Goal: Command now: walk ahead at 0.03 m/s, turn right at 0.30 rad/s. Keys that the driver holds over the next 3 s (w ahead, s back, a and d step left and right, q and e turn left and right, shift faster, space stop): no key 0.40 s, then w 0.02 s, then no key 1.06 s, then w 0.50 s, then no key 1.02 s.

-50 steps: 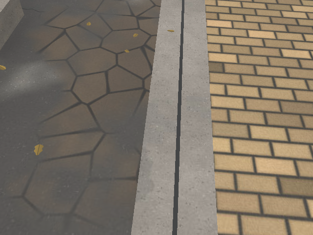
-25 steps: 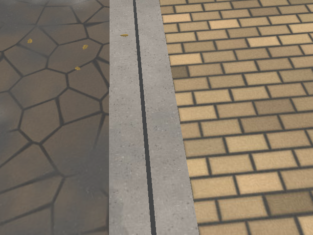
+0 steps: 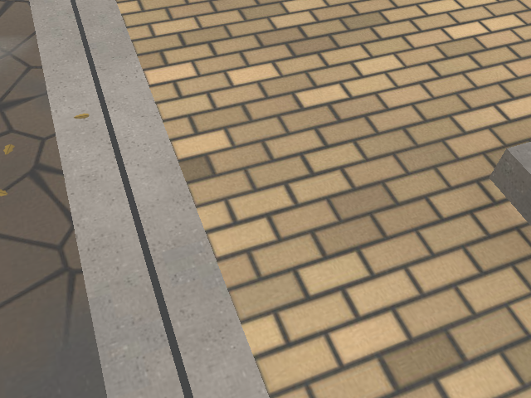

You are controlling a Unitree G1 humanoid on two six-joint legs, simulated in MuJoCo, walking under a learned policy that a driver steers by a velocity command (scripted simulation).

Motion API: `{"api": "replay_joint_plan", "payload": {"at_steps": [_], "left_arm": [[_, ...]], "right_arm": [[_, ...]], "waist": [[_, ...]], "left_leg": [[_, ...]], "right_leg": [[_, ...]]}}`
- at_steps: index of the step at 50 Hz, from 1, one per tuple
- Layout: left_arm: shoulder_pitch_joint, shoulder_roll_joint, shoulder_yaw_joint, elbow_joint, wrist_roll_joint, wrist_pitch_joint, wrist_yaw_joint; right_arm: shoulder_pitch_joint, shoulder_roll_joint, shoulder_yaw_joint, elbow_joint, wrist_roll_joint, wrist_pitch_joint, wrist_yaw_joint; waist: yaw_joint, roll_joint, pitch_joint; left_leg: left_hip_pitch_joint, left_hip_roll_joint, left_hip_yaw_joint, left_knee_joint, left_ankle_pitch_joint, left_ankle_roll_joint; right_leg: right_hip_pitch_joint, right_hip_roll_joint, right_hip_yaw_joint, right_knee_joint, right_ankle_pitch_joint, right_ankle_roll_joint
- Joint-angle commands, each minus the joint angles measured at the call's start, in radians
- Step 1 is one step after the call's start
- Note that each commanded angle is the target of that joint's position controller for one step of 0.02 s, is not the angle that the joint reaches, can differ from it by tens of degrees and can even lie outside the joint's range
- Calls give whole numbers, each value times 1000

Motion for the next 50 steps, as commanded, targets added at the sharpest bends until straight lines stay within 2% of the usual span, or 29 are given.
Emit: {"api": "replay_joint_plan", "payload": {"at_steps": [1, 4, 7, 9, 10, 11, 12, 13, 14, 15, 17, 18, 20, 21, 23, 29, 37, 50], "left_arm": [[64, 50, 18, -40, -5, 8, 1], [24, 7, -4, -53, 2, 2, -5], [10, 24, -2, -50, -1, 0, -15], [55, 18, 0, -23, 3, -4, -22], [54, 28, 0, -21, 11, -5, -24], [61, 73, 5, -32, 24, -6, -19], [27, 136, 17, -35, 33, -2, -13], [-5, 53, -5, -33, 41, -12, -25], [-40, 5, -20, -37, 46, -23, -31], [-30, 7, -19, -24, 49, -33, -33], [-4, 21, -20, -9, 39, -51, -34], [11, 18, -22, -1, 35, -55, -32], [26, 11, -25, 9, 30, -58, -27], [43, 13, -24, 16, 29, -56, -24], [26, 0, -30, 18, 31, -55, -21], [60, -6, -27, 55, 20, -61, -22], [83, -14, -23, 117, 16, -57, -21], [115, -15, -29, 228, 14, -58, -9]], "right_arm": [[-26, -134, -29, -53, 3, 8, -3], [-26, -140, -31, -45, 4, 20, -6], [12, -166, -37, -27, 14, 28, -4], [2, -159, -29, -19, 27, 30, -1], [44, -143, -23, -1, 30, 26, 0], [70, -120, -13, 4, 15, 16, 5], [107, -64, 3, -2, -11, 1, 15], [42, -71, 4, -8, -16, -2, 9], [13, -95, -2, 0, -13, 0, 6], [2, -90, -2, 10, -13, 3, 3], [32, -112, -9, 29, -8, 13, -6], [38, -107, -9, 37, -5, 12, -6], [51, -101, -8, 59, -2, 8, -7], [61, -94, -7, 72, -1, 8, -8], [50, -85, -6, 85, 0, 7, -10], [76, -100, -11, 145, 8, 0, -13], [77, -100, -12, 211, 13, 19, -25], [70, -82, -12, 304, 15, 34, -35]], "waist": [[29, 178, -110], [7, 231, -139], [-21, 255, -143], [13, 232, -121], [11, 208, -106], [-4, 122, -124], [-63, -100, -124], [-29, -141, -105], [-30, -99, -59], [-20, -100, -45], [-19, -98, -2], [-20, -82, 7], [-16, -51, 6], [-9, -47, -15], [-12, -31, 25], [-7, 33, -32], [-9, 35, -31], [-9, 32, 4]], "left_leg": [[172, 210, -169, -109, 482, 198], [178, 199, -128, -108, 459, 204], [187, 226, -162, -104, 372, 218], [132, 207, -152, -82, 262, 188], [85, 185, -143, -77, 177, 140], [4, 150, -108, -25, 54, 68], [-39, 41, 13, 38, -113, -7], [57, 45, 17, 11, -143, -42], [97, 48, 12, -4, -61, -53], [116, 44, 18, -6, -10, -58], [124, 52, 7, -12, 18, -57], [128, 52, 6, -17, 26, -54], [130, 53, 6, -22, 43, -54], [132, 38, 26, -8, 0, -55], [123, 46, 18, -18, 18, -57], [159, 58, 6, -14, 142, -59], [185, 57, 10, -6, 170, -51], [185, 46, 18, -28, 134, -42]], "right_leg": [[-41, -49, -34, 22, 52, 41], [77, -89, -92, -228, 70, 41], [168, -102, -121, -426, 144, 21], [286, -89, -150, -660, 315, -18], [354, -96, -130, -752, 388, -48], [448, -195, -17, -747, 487, -88], [419, -316, 95, -725, 561, -163], [257, -336, 121, -769, 386, -209], [218, -276, 81, -778, 259, -176], [203, -237, 52, -772, 214, -140], [173, -219, 38, -776, 220, -116], [172, -210, 30, -769, 234, -109], [189, -203, 22, -755, 268, -109], [205, -197, 21, -765, 187, -115], [176, -199, 32, -775, 167, -120], [261, -168, -22, -702, 456, -109], [267, -151, -51, -688, 526, -100], [254, -138, -73, -708, 457, -84]]}}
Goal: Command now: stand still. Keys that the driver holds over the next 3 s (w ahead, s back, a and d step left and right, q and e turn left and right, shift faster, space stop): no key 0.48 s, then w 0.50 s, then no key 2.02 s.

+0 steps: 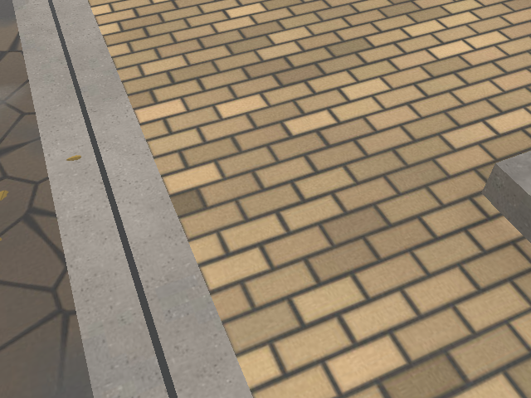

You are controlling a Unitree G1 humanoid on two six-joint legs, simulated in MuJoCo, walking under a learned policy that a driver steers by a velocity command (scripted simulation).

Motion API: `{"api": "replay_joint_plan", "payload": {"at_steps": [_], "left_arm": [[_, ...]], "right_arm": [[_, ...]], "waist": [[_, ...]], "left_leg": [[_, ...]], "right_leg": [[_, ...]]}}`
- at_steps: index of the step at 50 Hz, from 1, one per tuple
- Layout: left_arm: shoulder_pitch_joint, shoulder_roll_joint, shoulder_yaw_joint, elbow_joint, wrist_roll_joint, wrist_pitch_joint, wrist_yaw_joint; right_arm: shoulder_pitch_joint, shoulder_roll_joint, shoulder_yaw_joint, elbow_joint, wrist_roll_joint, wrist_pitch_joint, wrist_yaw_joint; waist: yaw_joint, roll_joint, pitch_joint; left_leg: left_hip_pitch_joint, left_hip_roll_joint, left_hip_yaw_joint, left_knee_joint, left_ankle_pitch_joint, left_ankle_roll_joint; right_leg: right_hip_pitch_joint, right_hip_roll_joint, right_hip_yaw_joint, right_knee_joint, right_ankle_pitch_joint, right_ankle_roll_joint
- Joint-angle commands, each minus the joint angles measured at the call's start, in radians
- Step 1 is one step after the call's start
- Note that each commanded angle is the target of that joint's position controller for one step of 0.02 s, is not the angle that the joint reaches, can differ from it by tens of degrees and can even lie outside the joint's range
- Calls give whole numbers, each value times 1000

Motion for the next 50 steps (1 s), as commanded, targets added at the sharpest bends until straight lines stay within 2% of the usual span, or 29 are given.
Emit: {"api": "replay_joint_plan", "payload": {"at_steps": [1, 24, 25, 26, 27, 28, 29, 30, 31, 32, 33, 34, 35, 36, 37, 38, 39, 40, 41, 42, 43, 44, 46, 48, 50], "left_arm": [[33, 102, 19, -15, 0, -10, 5], [87, 70, -3, 112, -4, -9, 11], [105, 65, -5, 124, -4, -7, 13], [111, 82, 1, 127, -10, -3, 17], [109, 117, 12, 121, -17, 0, 20], [123, 140, 19, 116, -23, -2, 21], [150, 171, 30, 116, -28, -10, 20], [155, 196, 41, 114, -33, -19, 20], [133, 188, 41, 106, -30, -29, 19], [104, 170, 39, 95, -30, -38, 16], [69, 159, 37, 83, -37, -42, 13], [15, 157, 36, 67, -47, -40, 10], [-2, 150, 34, 58, -49, -39, 7], [-12, 119, 25, 49, -40, -44, 4], [-18, 58, 8, 24, -29, -57, 3], [-18, 53, 10, 1, -44, -75, 3], [-19, 79, 15, 2, -59, -87, -3], [-16, 86, 16, 11, -59, -97, -12], [-21, 95, 23, 18, -48, -104, -14], [-45, 120, 35, 15, -37, -106, -16], [-57, 121, 40, 17, -32, -104, -24], [-66, 101, 39, 16, -31, -100, -30], [-127, 69, 33, -5, -28, -90, -36], [-231, 47, 21, -48, -27, -87, -37], [-312, 39, 12, -77, -29, -88, -42]], "right_arm": [[19, -109, -20, -11, 0, -5, -5], [81, -66, -2, 72, 1, -3, -9], [99, -53, 2, 82, 1, -2, -9], [101, -50, 2, 84, 6, -1, -11], [95, -53, 0, 78, 10, -3, -12], [73, -51, 0, 63, 9, -11, -10], [47, -33, 4, 44, 10, -26, -3], [29, -17, 10, 28, 13, -44, 7], [28, -21, 8, 18, 21, -61, 17], [33, -22, 7, 11, 29, -76, 27], [60, -23, 6, 13, 34, -89, 35], [139, -20, 2, 41, 35, -98, 40], [225, -28, -9, 86, 26, -101, 42], [328, -58, -23, 117, 17, -101, 44], [456, -164, -48, 124, 20, -103, 43], [470, -187, -41, 121, 5, -119, 56], [363, -127, -21, 91, 6, -132, 57], [293, -89, -10, 63, 8, -138, 60], [250, -86, -5, 45, 8, -137, 66], [243, -66, 3, 38, 7, -134, 67], [268, -38, 12, 42, 3, -126, 65], [304, -36, 15, 48, -1, -120, 60], [343, -61, 14, 50, -4, -111, 47], [338, -86, 12, 36, -7, -103, 35], [333, -101, 11, 25, -9, -97, 27]], "waist": [[-2, -8, -6], [4, -4, 27], [5, -13, 5], [10, -30, 19], [17, -66, 48], [31, -103, 88], [47, -164, 115], [54, -203, 144], [41, -202, 168], [24, -195, 180], [-3, -175, 173], [-51, -143, 148], [-77, -95, 113], [-106, 10, 59], [-134, 268, -3], [-111, 306, 0], [-57, 166, 85], [-35, 109, 111], [-19, 79, 105], [-18, 78, 102], [-23, 89, 83], [-28, 100, 68], [-37, 84, 66], [-49, 67, 88], [-61, 77, 110]], "left_leg": [[63, -3, 12, -46, 197, 23], [35, -17, 20, -66, 139, 28], [42, -33, 39, -59, 53, 29], [16, -63, 70, -21, -81, 35], [-36, -91, 102, 37, -219, 43], [-111, -100, 116, 103, -277, 51], [-179, -94, 125, 205, -245, 57], [-205, -54, 90, 299, -199, 73], [-247, -21, 61, 344, -206, 94], [-269, 2, 45, 324, -242, 115], [-220, 11, 46, 223, -243, 135], [-58, -11, 81, 56, -162, 148], [110, -64, 116, -26, -45, 129], [247, -4, -2, -77, -44, 130], [372, 216, -379, -255, -195, 220], [346, 353, -701, -363, -321, 326], [290, 359, -650, -357, -345, 324], [261, 305, -510, -354, -301, 286], [254, 258, -404, -361, -199, 253], [258, 222, -306, -363, -57, 226], [261, 184, -224, -361, 62, 208], [271, 167, -176, -355, 168, 207], [277, 161, -124, -359, 300, 223], [238, 156, -90, -380, 324, 229], [178, 135, -44, -392, 374, 220]], "right_leg": [[-83, -45, 34, -106, 239, -10], [-103, -35, 14, -133, 148, -3], [-95, -29, 11, -146, 41, -7], [-107, -28, 22, -162, -137, -24], [-133, -53, 66, -188, -322, -55], [-151, -110, 148, -239, -467, -93], [-143, -199, 269, -301, -551, -142], [-172, -285, 387, -348, -562, -196], [-169, -328, 437, -366, -517, -223], [-150, -335, 429, -354, -453, -220], [-147, -314, 375, -324, -386, -194], [-205, -257, 279, -274, -316, -154], [-266, -184, 190, -186, -229, -125], [-335, -111, 90, 15, -98, -88], [-491, 4, -62, 368, -99, -23], [-607, 27, 21, 592, -230, -29], [-677, -44, 72, 708, -164, -51], [-690, -87, 70, 720, -53, -71], [-681, -114, 52, 678, 33, -78], [-665, -134, 36, 624, 91, -75], [-632, -142, 15, 586, 127, -68], [-621, -140, -8, 561, 150, -55], [-641, -136, -35, 488, 189, -25], [-633, -126, -50, 350, 245, -3], [-559, -95, -78, 207, 315, 5]]}}
Over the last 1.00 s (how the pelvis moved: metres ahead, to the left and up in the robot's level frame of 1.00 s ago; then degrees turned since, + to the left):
0.03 -0.03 0.00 -1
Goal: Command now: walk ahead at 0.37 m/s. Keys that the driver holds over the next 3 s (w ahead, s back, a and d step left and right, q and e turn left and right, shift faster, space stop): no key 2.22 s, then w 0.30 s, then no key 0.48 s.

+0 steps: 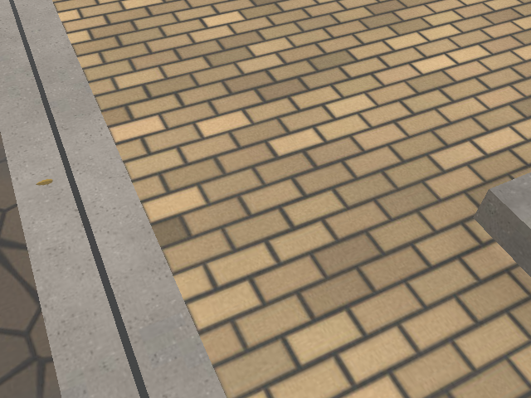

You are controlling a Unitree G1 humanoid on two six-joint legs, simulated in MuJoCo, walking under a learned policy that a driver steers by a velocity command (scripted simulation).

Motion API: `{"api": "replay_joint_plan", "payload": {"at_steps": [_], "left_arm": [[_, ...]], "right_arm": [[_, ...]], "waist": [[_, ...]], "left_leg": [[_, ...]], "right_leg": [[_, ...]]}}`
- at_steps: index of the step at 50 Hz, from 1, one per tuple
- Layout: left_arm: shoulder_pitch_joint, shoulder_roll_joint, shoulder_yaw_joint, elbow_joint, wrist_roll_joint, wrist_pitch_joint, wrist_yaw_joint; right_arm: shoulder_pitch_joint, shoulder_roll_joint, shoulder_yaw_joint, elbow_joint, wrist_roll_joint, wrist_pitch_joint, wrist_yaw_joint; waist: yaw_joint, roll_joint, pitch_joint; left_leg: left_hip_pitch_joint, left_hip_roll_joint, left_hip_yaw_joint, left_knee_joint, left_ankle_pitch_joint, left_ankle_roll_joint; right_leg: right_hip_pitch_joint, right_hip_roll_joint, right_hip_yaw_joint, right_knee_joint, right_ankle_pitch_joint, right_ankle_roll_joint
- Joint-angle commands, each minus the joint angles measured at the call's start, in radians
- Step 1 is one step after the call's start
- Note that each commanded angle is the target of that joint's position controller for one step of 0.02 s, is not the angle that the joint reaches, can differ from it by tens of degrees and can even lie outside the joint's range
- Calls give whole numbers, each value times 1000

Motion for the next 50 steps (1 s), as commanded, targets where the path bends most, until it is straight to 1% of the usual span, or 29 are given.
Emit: {"api": "replay_joint_plan", "payload": {"at_steps": [1, 3, 5, 6, 7, 8, 9, 10, 11, 12, 13, 14, 15, 17, 18, 19, 21, 23, 24, 25, 26, 27, 28, 29, 30, 32, 34, 39, 50], "left_arm": [[-187, -1, -16, -104, 1, -13, -10], [-222, 2, -19, -120, 0, -15, -19], [-204, 29, -13, -126, -2, -16, -24], [-150, 59, -2, -112, 3, -18, -24], [-49, 90, 13, -79, 9, -21, -22], [81, 123, 30, -34, 14, -23, -18], [194, 177, 42, -3, 32, -21, -9], [242, 224, 40, 9, 59, -8, -5], [264, 159, 21, 21, 43, -2, -13], [138, 131, 13, 0, 21, 0, -15], [24, 84, -2, -22, 15, 0, -12], [-32, 47, -18, -27, 21, -5, -13], [-60, 40, -21, -20, 33, -8, -12], [-77, 51, -20, -1, 54, -6, -12], [-75, 59, -18, 5, 61, -4, -7], [-66, 70, -16, 9, 62, -2, -1], [-59, 94, -11, 11, 48, 10, 11], [-76, 96, -12, 13, 29, 27, 19], [-64, 78, -18, 21, 25, 33, 21], [-36, 57, -26, 37, 25, 36, 22], [-8, 52, -28, 47, 26, 40, 23], [47, 64, -19, 49, 24, 47, 30], [40, 70, -19, 55, 31, 52, 38], [49, 65, -19, 56, 33, 55, 43], [63, 54, -21, 65, 34, 57, 46], [85, 53, -21, 82, 36, 58, 46], [80, 48, -23, 89, 32, 54, 42], [71, 49, -22, 103, 23, 56, 38], [74, 55, -16, 135, 19, 77, 48]], "right_arm": [[27, -179, -27, -41, -2, 2, -18], [54, -184, -30, -30, 4, 8, -21], [34, -191, -35, -29, 9, 14, -23], [9, -199, -39, -36, 8, 16, -25], [-20, -204, -43, -45, 9, 21, -27], [-43, -202, -42, -55, 9, 26, -24], [-27, -186, -34, -73, -6, 22, -19], [142, -62, -1, -56, -17, 16, -9], [186, -73, -6, -18, 15, 4, -3], [89, -136, -24, -48, 36, 2, -2], [-15, -146, -28, -77, 35, 9, -12], [-65, -149, -37, -84, 23, 23, -25], [-55, -137, -42, -87, 13, 41, -35], [-32, -90, -37, -86, 10, 66, -47], [-41, -81, -35, -91, 9, 74, -54], [-64, -83, -33, -98, 6, 80, -59], [-100, -109, -39, -104, 4, 97, -58], [-116, -116, -43, -100, -4, 109, -50], [-130, -122, -46, -101, -15, 112, -47], [-143, -127, -46, -108, -23, 112, -46], [-159, -147, -45, -121, -24, 109, -48], [-192, -223, -64, -111, -9, 102, -50], [-213, -188, -61, -107, -4, 90, -47], [-226, -153, -52, -102, -9, 77, -44], [-244, -147, -52, -100, -9, 66, -42], [-246, -127, -49, -96, -2, 50, -38], [-225, -136, -51, -84, 4, 44, -37], [-198, -137, -50, -67, 6, 49, -35], [-195, -121, -47, -47, 6, 65, -36]], "waist": [[-3, 119, 153], [-3, 131, 149], [35, 156, 116], [72, 169, 73], [125, 178, 11], [192, 156, -64], [218, 85, -172], [131, -180, -354], [148, -171, -491], [124, -106, -330], [100, -34, -189], [76, 22, -114], [44, 5, -90], [9, -43, -66], [5, -63, -66], [11, -71, -78], [22, -68, -105], [7, -67, -69], [7, -62, -36], [8, -46, 4], [25, -8, 51], [89, 118, 91], [80, 146, 103], [90, 158, 88], [100, 162, 73], [99, 125, 40], [88, 90, 15], [73, 50, -25], [76, 36, -1]], "left_leg": [[-121, 207, -96, -83, 462, 100], [-125, 213, -71, -45, 573, 94], [-75, 233, -63, 19, 696, 74], [-42, 237, -66, 79, 795, 57], [-18, 231, -65, 175, 887, 41], [-29, 193, -46, 330, 903, 12], [-192, 144, -35, 546, 658, -26], [-496, -18, -17, 966, -209, -86], [-514, -54, -192, 1156, -427, -95], [-561, 8, -182, 1175, -382, -92], [-583, 57, -130, 1122, -315, -93], [-543, 89, -117, 1055, -265, -99], [-458, 116, -119, 978, -225, -99], [-338, 114, -90, 808, -207, -98], [-313, 108, -78, 722, -215, -101], [-298, 107, -75, 645, -199, -100], [-242, 102, -63, 533, -68, -92], [-156, 83, -36, 419, 70, -74], [-135, 78, -30, 386, 68, -60], [-135, 95, -49, 327, 64, -43], [-174, 139, -97, 233, 39, -20], [-317, 135, -106, 205, -137, 6], [-414, 121, -106, 158, -225, 2], [-442, 122, -108, 132, -224, -13], [-444, 118, -106, 128, -175, -29], [-391, 113, -98, 149, -67, -39], [-337, 107, -88, 180, 43, -36], [-276, 99, -72, 219, 201, -28], [-260, 85, -53, 218, 253, -29]], "right_leg": [[-15, 47, -58, -195, 98, 18], [65, 72, -68, -253, 132, 9], [131, 85, -42, -296, 141, -22], [192, 103, -35, -308, 132, -41], [295, 129, -39, -321, 137, -61], [449, 136, -45, -376, 220, -85], [711, 8, 64, -326, 539, -127], [1044, -294, 400, -271, 902, -323], [1024, -335, 573, -379, 822, -390], [840, -283, 446, -434, 633, -343], [675, -228, 337, -480, 504, -288], [521, -188, 263, -525, 458, -256], [408, -154, 206, -554, 404, -232], [272, -106, 134, -592, 344, -218], [250, -97, 117, -598, 329, -223], [253, -99, 121, -603, 270, -228], [245, -104, 143, -633, 11, -217], [168, -80, 143, -661, -315, -170], [134, -62, 143, -668, -432, -135], [116, -43, 141, -666, -513, -92], [125, -12, 125, -628, -516, -51], [200, 52, 54, -597, -430, -25], [306, 68, 30, -541, -345, -12], [367, 69, 24, -508, -278, -15], [405, 67, 20, -488, -230, -22], [415, 65, 15, -469, -164, -31], [417, 62, 15, -461, -97, -34], [451, 58, 13, -428, 52, -33], [484, 53, 18, -412, 122, -26]]}}
Over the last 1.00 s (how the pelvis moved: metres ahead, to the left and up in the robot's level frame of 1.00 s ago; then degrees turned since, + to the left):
0.13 0.05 0.01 0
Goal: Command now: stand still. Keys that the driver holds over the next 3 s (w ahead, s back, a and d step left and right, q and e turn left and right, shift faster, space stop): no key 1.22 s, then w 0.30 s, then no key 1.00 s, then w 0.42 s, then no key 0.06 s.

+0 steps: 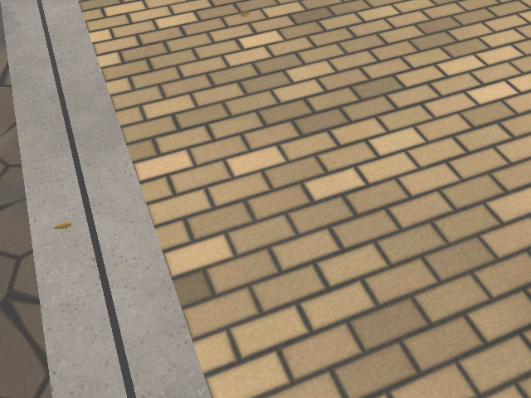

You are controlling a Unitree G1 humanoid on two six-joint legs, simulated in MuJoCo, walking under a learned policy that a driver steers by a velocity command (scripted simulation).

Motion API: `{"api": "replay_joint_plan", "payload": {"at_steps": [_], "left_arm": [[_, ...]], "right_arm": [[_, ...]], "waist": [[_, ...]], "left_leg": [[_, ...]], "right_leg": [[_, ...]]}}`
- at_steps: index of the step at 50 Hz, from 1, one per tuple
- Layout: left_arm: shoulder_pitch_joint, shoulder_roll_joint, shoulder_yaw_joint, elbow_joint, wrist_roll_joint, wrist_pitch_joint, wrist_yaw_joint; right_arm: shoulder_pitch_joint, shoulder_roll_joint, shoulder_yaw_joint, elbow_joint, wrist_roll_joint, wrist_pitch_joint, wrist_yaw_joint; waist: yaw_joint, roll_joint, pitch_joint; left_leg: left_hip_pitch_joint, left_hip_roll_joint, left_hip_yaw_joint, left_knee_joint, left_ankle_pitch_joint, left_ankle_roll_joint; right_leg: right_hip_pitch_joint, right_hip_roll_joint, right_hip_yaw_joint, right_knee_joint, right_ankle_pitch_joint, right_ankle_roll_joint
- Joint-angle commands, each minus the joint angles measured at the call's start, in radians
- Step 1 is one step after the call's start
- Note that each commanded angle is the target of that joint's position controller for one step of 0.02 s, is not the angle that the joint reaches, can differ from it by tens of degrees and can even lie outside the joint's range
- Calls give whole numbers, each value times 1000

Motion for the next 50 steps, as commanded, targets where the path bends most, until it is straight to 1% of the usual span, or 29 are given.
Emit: {"api": "replay_joint_plan", "payload": {"at_steps": [1, 13, 27, 50], "left_arm": [[27, 98, 17, -17, -1, -2, 5], [16, 88, 23, 5, 1, 2, 9], [43, 70, 21, 23, 2, 0, 10], [93, 50, 16, 22, 1, -5, 11]], "right_arm": [[60, -102, -18, -13, 0, -1, -4], [57, -93, -18, 5, -2, 5, -10], [88, -78, -11, 25, -2, 4, -14], [141, -59, -4, 36, 0, 0, -15]], "waist": [[2, 4, -37], [2, 7, -11], [2, 0, 13], [1, 1, 19]], "left_leg": [[-34, 40, -35, -71, 281, 22], [-39, 32, -24, -91, 196, 17], [-62, 26, -18, -103, 112, 14], [-78, 25, -17, -100, 103, 13]], "right_leg": [[79, -47, 48, -43, 273, -34], [70, -46, 51, -62, 208, -30], [45, -44, 55, -83, 120, -29], [32, -42, 58, -85, 109, -34]]}}
Over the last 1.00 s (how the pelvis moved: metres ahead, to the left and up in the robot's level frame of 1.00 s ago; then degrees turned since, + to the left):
0.23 -0.02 -0.01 0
